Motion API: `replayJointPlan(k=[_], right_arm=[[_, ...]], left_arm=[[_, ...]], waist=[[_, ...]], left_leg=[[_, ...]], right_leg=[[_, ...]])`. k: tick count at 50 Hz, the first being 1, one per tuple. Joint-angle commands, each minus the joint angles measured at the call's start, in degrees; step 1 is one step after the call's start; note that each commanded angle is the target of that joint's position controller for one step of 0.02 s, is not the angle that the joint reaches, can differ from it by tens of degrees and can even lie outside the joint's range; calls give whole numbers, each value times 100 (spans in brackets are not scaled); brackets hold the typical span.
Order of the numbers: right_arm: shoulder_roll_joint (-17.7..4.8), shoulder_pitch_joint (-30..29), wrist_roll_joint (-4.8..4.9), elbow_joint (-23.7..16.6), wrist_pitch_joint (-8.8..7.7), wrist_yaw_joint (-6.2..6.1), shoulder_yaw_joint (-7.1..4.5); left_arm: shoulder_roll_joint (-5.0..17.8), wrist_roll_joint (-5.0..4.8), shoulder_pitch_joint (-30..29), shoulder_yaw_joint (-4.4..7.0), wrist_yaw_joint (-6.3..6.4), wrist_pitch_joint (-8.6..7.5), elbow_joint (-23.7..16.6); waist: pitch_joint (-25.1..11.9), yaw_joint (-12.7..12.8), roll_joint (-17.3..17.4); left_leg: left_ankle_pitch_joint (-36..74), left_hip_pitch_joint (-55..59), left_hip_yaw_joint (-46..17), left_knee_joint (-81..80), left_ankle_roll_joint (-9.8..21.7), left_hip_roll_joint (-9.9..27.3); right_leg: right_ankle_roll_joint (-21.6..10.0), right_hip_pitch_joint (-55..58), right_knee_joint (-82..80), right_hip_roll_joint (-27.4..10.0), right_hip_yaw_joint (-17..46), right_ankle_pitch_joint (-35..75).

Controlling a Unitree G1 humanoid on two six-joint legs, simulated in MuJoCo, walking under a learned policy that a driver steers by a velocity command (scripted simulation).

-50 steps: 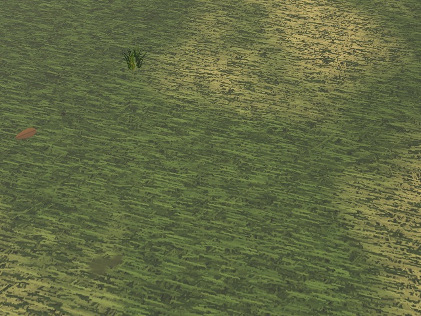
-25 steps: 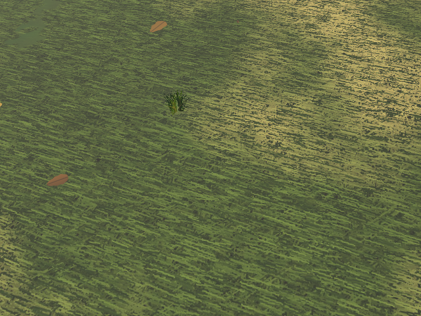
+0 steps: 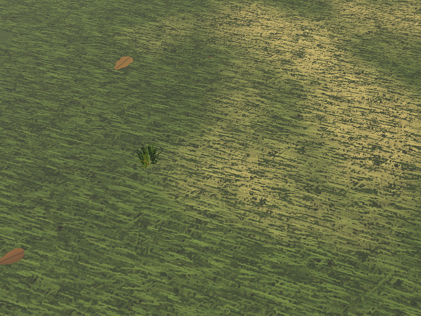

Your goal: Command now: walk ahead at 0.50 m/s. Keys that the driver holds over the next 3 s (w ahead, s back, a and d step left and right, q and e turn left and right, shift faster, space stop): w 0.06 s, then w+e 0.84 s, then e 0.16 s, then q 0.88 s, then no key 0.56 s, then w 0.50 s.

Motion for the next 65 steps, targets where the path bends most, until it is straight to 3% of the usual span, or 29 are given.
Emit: replayJointPlan(k=[1,7,10,11,12,13,14,15,17,19,22,32,35,37,38,39,40,41,42,43,45,49,53,58,60,61,62,63,65], right_arm=[[-742,196,-8,-146,-78,-28,-122],[-798,370,-115,82,-42,-138,-139],[-918,119,-135,84,6,-176,-171],[-892,76,-108,12,18,-181,-149],[-511,377,76,-253,-15,-116,-50],[-692,305,5,-282,-57,-67,-131],[-822,-239,-95,-480,-76,-41,-170],[-775,-598,-78,-595,-141,-11,-148],[-678,-706,-154,-692,-64,-11,-147],[-558,-630,-242,-723,117,8,-123],[-542,-1161,-233,-980,227,30,-117],[-608,-3020,-111,-1807,169,88,-24],[-802,-2609,-83,-1817,85,61,-62],[-1076,-1369,-99,-1480,-24,-43,-181],[-1473,-499,-221,-1411,-85,-143,-283],[-1999,-291,-330,-1459,-13,-180,-399],[-1694,-577,-236,-1459,84,-152,-384],[-1122,-962,-188,-1572,104,-130,-254],[-826,-1190,-173,-1562,91,-109,-175],[-747,-1208,-180,-1520,70,-116,-144],[-747,-1031,-128,-1369,-18,-108,-137],[-848,-845,-31,-1246,-135,-81,-178],[-902,-949,-28,-1230,-22,-109,-194],[-1059,-527,10,-944,67,-70,-217],[-972,-464,57,-823,131,-53,-171],[-710,-187,64,-913,126,-45,-79],[-98,562,198,-908,213,-44,93],[-533,401,210,-702,420,-136,-18],[-786,-357,39,-871,512,-140,-140]], left_arm=[[163,-26,-650,-26,0,-70,-466],[243,-46,-1015,-31,24,-147,-655],[398,-11,300,102,98,-220,-240],[614,68,1239,209,138,-261,63],[1296,166,2048,412,196,-262,167],[1324,-45,1858,444,144,-165,201],[1258,-168,1223,427,115,-135,98],[929,-159,842,355,117,-129,17],[555,-171,585,250,159,-161,53],[579,-182,690,246,172,-248,77],[808,-190,984,310,184,-283,112],[875,-92,1917,349,247,-186,97],[1034,-62,1600,400,308,-182,-54],[1106,-101,1312,419,249,-239,-157],[810,-178,1310,339,192,-298,-312],[261,-364,1871,231,198,-288,-501],[707,-170,1997,270,246,-206,-399],[799,-83,1670,297,223,-155,-335],[698,-66,1344,276,163,-140,-376],[626,-24,1209,275,110,-100,-415],[562,37,1167,265,9,40,-462],[429,17,684,218,-48,163,-725],[230,-28,58,81,-158,149,-1008],[316,61,-28,34,-62,86,-983],[393,178,688,41,48,-72,-636],[754,286,1058,85,111,-171,-555],[907,213,1055,76,193,-165,-640],[784,-142,1030,92,255,-94,-621],[616,-150,334,11,364,-1,-676]], waist=[[412,-31,588],[472,-24,648],[-246,581,652],[-750,934,522],[-1526,977,-528],[-1826,791,-849],[-1032,575,-305],[-448,482,60],[96,102,232],[-14,-14,125],[109,61,77],[146,738,-119],[61,420,-234],[-514,-178,38],[-1297,-501,602],[-1910,-235,1895],[-1661,4,1559],[-851,53,770],[-377,79,448],[-201,130,643],[-123,222,942],[-99,319,822],[-76,247,1026],[-231,150,1033],[-518,495,578],[-1078,507,-32],[-2009,247,-1045],[-2265,512,-678],[-963,310,-400]], left_leg=[[1782,-155,-765,-486,573,1501],[3016,788,-381,-8,466,1833],[5072,806,77,1857,229,1732],[4344,39,259,3113,92,1575],[2016,-1974,530,5334,-197,932],[-1791,-3253,-161,6634,-271,61],[-1398,-3816,-712,6819,-190,524],[-912,-3836,-699,6503,-193,774],[-629,-3277,-718,5661,-313,1058],[-601,-2938,-640,5303,-487,1064],[-165,-3229,-505,4620,-724,1092],[843,-3644,-518,2569,-800,725],[409,-2663,-613,1948,-617,573],[322,-827,-568,1403,-377,457],[-547,505,-1567,1228,-96,1501],[-1038,1863,-3979,743,463,3020],[-1597,1414,-4756,557,659,3105],[-1628,630,-3886,472,552,2835],[-991,13,-2994,331,440,2505],[-403,-304,-2371,215,306,2264],[534,-576,-1626,100,221,2025],[3606,-463,-594,315,378,2092],[3699,-753,336,415,236,1779],[4002,-449,69,1025,181,1889],[3482,-510,85,2041,-34,1566],[1716,-1139,189,2836,-258,1311],[-2605,-1955,-6,4104,-421,693],[-3016,-1922,-592,4545,-416,549],[-2460,-2409,-644,4881,-422,641]], right_leg=[[12,-125,-687,131,-234,436],[-427,179,-1511,437,-382,-78],[-836,1841,-1929,1029,-662,-490],[-1058,3175,-2072,833,-305,-373],[-1795,5075,-2152,-712,2072,-602],[-2231,5478,-3109,-1410,4274,-446],[-2093,4858,-3176,-1192,3573,-781],[-1938,4043,-3351,-1037,2931,-611],[-1555,2874,-3637,-487,2111,135],[-1527,2558,-3706,-256,1775,596],[-1554,2405,-3891,-83,1615,532],[-1240,3599,-3277,-26,1957,1560],[-990,3474,-2831,-83,2160,1958],[-739,3002,-1529,317,1957,2480],[-595,2343,-82,706,1575,1434],[-410,590,1465,1592,819,-2337],[-477,6,2176,1155,739,-2616],[-468,-53,2295,857,727,-2067],[-412,51,2082,668,656,-1665],[-360,173,1890,531,596,-1503],[-269,334,1784,443,490,-1363],[-74,16,1409,462,274,-1054],[-58,588,-125,503,-145,-65],[-316,1585,-1504,788,-140,-172],[-488,2707,-2655,779,-124,888],[-623,3895,-2403,-275,622,3397],[-1541,5086,-1894,-1953,2019,6076],[-1840,4639,-2035,-1797,1881,5324],[-1477,3528,-2715,-1265,1301,3412]])
Next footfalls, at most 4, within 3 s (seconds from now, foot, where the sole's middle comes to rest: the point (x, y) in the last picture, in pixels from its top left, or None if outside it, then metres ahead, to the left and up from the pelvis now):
0.22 right None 0.29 -0.11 -0.78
0.76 left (206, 282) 0.62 0.00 -0.78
1.22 right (287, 263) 0.68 -0.28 -0.78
1.64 left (221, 263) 0.68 -0.05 -0.78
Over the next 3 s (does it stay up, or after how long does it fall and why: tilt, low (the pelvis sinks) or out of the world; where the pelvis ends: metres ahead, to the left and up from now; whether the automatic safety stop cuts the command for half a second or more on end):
stays up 0.71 -0.17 0.00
